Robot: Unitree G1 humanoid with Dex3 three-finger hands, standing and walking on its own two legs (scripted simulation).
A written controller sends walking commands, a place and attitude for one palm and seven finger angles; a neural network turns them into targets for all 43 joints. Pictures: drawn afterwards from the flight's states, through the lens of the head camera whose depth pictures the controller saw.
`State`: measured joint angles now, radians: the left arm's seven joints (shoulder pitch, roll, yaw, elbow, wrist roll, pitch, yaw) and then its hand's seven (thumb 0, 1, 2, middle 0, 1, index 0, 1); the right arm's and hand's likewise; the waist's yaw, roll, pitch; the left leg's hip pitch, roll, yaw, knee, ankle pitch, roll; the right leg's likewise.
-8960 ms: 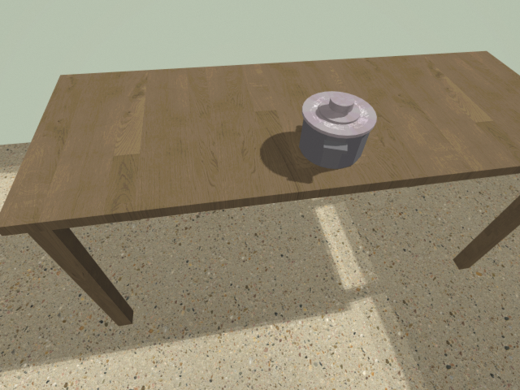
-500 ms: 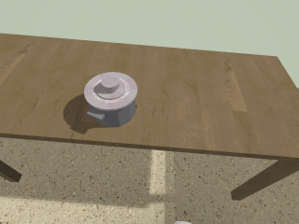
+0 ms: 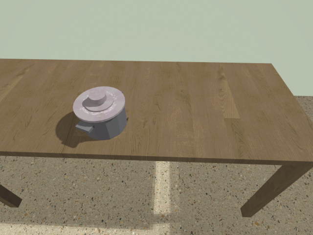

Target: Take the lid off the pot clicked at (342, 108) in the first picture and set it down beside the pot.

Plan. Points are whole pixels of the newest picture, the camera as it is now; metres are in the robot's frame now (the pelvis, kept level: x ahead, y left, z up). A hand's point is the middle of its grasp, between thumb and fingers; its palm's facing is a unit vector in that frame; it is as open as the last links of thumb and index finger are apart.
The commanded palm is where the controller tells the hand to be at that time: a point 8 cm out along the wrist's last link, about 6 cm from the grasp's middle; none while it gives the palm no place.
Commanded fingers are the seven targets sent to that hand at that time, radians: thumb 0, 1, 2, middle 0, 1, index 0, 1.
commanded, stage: come to a stop and stand still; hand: left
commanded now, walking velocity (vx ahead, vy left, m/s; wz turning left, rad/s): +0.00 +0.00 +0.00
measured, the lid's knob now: (97, 96) +0.51 +0.22 +0.07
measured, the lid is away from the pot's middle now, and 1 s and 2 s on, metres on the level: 0.00 0.00 0.00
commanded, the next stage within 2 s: look again from close up in 0.14 s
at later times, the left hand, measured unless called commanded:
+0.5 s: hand out of the picture +0.00 +0.20 -0.18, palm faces +0.02 -0.98 -0.20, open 7.4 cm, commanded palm none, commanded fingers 0.00 0.90 0.90 -0.20 -0.30 -0.20 -0.30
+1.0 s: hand out of the picture +0.02 +0.24 -0.18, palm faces -0.02 -0.97 -0.22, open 7.4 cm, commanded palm none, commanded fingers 0.00 0.90 0.90 -0.20 -0.30 -0.20 -0.30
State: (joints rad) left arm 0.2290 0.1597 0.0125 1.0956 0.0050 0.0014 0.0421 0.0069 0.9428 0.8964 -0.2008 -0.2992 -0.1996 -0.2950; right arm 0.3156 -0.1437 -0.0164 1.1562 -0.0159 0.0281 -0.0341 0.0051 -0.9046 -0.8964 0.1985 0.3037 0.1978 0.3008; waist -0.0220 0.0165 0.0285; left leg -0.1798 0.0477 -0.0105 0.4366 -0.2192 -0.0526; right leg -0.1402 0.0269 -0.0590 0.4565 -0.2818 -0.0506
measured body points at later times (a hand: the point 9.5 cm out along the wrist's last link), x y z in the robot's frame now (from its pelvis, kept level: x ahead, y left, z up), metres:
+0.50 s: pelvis +0.00 +0.03 -0.01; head +0.01 +0.03 +0.44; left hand +0.00 +0.25 -0.16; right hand +0.01 -0.19 -0.17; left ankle +0.01 +0.15 -0.74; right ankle -0.02 -0.08 -0.74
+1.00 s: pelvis -0.01 +0.06 +0.00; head +0.02 +0.06 +0.45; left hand +0.02 +0.29 -0.16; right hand +0.03 -0.17 -0.16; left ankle +0.01 +0.15 -0.74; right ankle -0.02 -0.08 -0.74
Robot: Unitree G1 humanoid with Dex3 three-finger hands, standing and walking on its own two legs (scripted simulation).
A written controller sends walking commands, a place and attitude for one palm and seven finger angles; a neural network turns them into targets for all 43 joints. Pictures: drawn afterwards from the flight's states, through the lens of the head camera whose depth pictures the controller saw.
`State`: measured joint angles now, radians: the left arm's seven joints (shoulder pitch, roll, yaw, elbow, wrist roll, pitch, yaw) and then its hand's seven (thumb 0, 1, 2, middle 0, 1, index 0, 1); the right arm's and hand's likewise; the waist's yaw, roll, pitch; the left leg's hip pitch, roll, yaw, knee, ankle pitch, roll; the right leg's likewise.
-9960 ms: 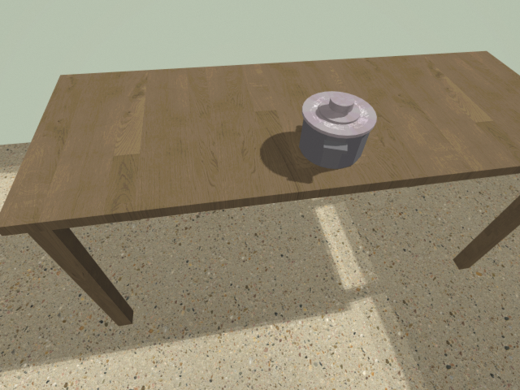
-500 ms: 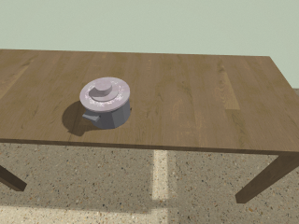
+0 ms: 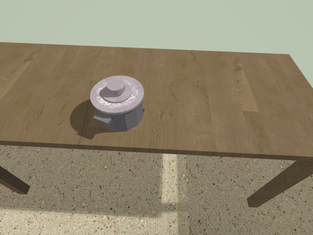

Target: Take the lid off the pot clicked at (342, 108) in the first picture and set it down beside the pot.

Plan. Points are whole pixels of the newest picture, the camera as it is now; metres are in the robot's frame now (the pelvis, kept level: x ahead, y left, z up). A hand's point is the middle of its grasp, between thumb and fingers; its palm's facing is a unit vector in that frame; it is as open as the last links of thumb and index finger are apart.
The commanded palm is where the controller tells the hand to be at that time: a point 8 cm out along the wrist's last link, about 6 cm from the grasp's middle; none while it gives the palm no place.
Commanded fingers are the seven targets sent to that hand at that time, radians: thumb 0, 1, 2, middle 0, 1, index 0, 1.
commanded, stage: look again from close up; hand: left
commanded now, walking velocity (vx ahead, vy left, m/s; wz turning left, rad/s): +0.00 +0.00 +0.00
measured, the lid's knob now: (116, 86) +0.52 +0.16 +0.07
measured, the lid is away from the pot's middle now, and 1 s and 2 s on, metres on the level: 0.00 0.00 0.00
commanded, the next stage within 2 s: lift the closed hand beside the body in 0.20 s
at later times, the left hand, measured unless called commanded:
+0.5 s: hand (89, 226) +0.15 +0.18 -0.08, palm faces +0.18 -0.94 -0.29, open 6.6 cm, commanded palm +0.09 +0.23 -0.05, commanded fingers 0.00 0.90 0.90 -0.68 -0.83 -0.68 -0.83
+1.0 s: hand out of the picture +0.12 +0.19 -0.04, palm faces +0.29 -0.90 -0.32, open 3.1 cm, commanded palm +0.07 +0.24 +0.00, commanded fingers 0.00 0.90 0.90 -1.30 -1.50 -1.30 -1.50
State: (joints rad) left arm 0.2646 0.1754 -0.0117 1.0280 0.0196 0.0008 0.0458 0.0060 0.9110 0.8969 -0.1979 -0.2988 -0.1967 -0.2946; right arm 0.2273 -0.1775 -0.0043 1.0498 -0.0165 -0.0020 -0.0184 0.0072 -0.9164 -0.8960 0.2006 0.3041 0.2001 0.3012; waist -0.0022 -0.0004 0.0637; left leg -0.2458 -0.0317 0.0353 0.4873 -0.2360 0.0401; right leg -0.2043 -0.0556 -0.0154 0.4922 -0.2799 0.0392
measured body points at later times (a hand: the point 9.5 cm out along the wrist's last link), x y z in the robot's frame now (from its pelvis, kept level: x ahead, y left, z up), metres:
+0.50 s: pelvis +0.00 -0.01 +0.00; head -0.02 -0.02 +0.45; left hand +0.14 +0.23 -0.06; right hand +0.12 -0.25 -0.12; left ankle +0.02 +0.09 -0.74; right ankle -0.01 -0.14 -0.74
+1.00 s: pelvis +0.00 -0.04 +0.00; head +0.00 -0.04 +0.45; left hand +0.10 +0.24 -0.01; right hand +0.19 -0.24 -0.08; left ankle +0.02 +0.09 -0.74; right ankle -0.01 -0.14 -0.74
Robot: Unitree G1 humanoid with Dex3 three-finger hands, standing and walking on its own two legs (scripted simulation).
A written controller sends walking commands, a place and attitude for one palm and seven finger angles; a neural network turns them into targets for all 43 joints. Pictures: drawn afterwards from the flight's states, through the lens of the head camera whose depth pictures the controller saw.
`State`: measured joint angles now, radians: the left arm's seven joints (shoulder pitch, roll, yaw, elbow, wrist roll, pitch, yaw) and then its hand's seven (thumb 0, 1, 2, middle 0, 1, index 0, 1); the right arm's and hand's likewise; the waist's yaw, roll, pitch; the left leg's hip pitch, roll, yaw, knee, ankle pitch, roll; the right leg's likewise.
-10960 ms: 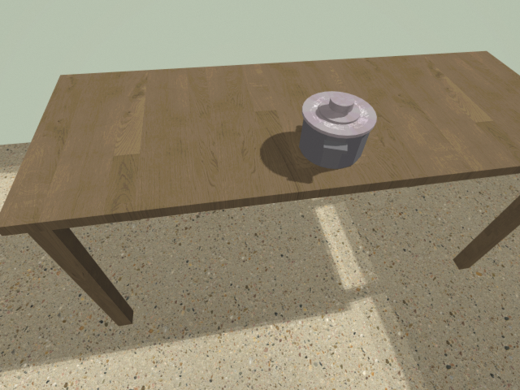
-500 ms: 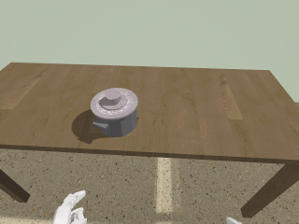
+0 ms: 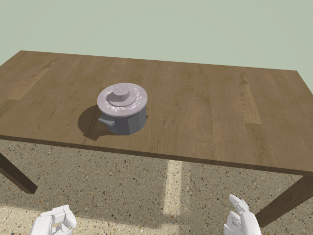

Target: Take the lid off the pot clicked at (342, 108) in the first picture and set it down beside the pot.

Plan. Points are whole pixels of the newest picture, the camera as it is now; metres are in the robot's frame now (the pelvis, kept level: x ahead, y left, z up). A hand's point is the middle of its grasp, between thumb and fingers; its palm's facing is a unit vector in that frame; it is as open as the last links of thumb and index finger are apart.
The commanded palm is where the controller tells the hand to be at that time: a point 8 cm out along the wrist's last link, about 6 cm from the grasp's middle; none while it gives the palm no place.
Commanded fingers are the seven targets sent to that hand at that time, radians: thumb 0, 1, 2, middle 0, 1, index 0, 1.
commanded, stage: raise the hand higher, near the body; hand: left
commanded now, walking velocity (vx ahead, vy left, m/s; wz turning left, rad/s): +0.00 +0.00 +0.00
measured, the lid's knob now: (121, 92) +0.53 +0.18 +0.07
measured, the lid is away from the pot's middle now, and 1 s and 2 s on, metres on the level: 0.00 0.00 0.00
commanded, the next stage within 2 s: reach forward and open the fingers in 0.80 s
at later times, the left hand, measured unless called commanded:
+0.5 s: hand (59, 207) +0.16 +0.24 +0.04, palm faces +0.24 -0.90 -0.37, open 3.1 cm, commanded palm +0.12 +0.28 +0.08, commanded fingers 0.00 0.90 0.90 -1.30 -1.50 -1.30 -1.50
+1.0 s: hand (51, 179) +0.20 +0.25 +0.10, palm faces +0.20 -0.64 -0.75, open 3.1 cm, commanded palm +0.15 +0.28 +0.14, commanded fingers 0.00 0.74 0.93 -1.19 -1.35 -1.19 -1.35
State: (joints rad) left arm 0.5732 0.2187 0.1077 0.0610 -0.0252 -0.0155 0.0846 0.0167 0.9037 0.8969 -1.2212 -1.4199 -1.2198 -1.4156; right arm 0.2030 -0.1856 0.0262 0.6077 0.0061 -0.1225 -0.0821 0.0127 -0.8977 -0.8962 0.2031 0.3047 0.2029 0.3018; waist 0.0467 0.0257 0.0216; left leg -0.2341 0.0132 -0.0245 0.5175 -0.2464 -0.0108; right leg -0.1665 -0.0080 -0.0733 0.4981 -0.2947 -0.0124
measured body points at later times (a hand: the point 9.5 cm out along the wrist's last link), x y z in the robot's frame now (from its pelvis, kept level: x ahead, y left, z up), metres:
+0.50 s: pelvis +0.02 +0.01 +0.00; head +0.01 +0.00 +0.45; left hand +0.14 +0.28 +0.06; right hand +0.22 -0.20 -0.06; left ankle +0.02 +0.13 -0.74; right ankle -0.01 -0.11 -0.74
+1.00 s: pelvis +0.01 +0.01 +0.00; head +0.01 -0.01 +0.45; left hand +0.18 +0.28 +0.14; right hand +0.20 -0.20 -0.08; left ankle +0.02 +0.13 -0.74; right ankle -0.01 -0.11 -0.74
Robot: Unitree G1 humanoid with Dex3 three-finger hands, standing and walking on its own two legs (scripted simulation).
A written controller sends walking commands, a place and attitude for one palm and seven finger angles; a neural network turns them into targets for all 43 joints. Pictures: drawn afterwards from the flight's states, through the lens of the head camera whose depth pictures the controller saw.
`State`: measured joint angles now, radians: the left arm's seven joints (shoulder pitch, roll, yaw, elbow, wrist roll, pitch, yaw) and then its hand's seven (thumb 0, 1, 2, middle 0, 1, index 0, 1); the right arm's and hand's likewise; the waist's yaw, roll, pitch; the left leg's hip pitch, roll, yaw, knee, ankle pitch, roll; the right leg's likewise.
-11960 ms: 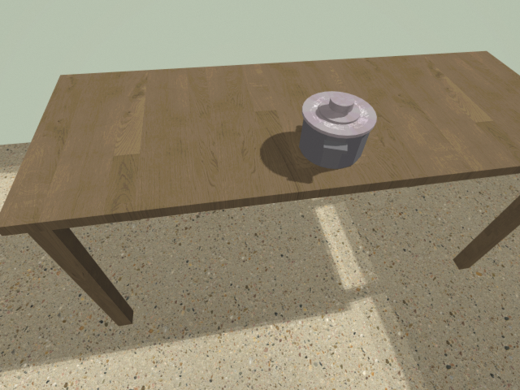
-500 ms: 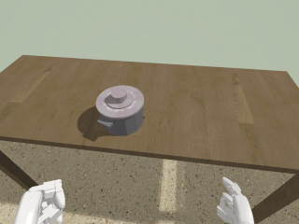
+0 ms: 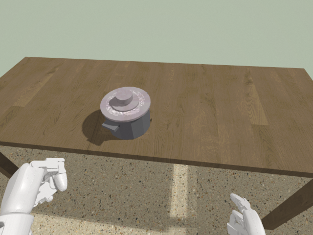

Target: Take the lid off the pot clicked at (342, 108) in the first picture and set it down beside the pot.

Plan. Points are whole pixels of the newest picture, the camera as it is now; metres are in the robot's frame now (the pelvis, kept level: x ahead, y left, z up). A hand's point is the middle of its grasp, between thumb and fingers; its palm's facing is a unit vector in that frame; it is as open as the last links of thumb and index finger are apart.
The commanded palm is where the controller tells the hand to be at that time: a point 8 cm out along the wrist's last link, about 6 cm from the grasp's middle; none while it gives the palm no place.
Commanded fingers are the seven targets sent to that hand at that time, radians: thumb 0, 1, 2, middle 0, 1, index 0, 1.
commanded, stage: reach forward and open the fingers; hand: left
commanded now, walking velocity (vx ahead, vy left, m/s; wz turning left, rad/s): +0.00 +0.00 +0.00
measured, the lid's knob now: (124, 96) +0.51 +0.18 +0.07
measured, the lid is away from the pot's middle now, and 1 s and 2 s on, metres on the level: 0.00 0.00 0.00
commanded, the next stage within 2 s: move the open hand above the knob in 1.00 s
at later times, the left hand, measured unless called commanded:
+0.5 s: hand (44, 176) +0.19 +0.27 +0.11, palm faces -0.21 -0.03 -0.98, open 5.3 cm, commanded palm +0.19 +0.26 +0.17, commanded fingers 0.00 -0.02 1.26 -0.92 -0.40 -0.92 -0.40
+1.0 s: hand (54, 151) +0.25 +0.27 +0.12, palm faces -0.17 +0.02 -0.99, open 10.1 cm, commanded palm +0.23 +0.27 +0.20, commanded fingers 0.00 -0.30 1.40 -0.82 -0.08 -0.82 -0.08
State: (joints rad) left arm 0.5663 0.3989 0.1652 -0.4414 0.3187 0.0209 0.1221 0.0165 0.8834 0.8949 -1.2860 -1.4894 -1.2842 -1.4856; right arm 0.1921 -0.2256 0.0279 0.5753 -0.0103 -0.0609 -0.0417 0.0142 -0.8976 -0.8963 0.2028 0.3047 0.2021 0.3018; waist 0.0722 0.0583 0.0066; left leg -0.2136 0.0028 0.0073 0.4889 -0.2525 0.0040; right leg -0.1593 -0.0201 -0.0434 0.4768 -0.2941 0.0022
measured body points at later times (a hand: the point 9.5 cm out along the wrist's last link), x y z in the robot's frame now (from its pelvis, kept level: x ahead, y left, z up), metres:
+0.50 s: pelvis -0.02 +0.00 +0.00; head -0.02 -0.05 +0.45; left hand +0.20 +0.27 +0.17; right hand +0.20 -0.22 -0.09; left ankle +0.01 +0.12 -0.74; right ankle -0.02 -0.12 -0.74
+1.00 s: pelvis -0.04 +0.02 +0.00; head -0.02 -0.02 +0.45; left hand +0.25 +0.26 +0.18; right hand +0.18 -0.19 -0.09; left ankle +0.01 +0.12 -0.74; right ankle -0.02 -0.12 -0.74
